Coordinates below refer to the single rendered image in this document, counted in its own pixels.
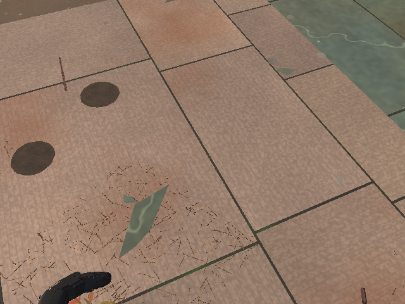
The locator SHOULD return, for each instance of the left robot hand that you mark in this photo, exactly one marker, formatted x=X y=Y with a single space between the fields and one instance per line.
x=73 y=286

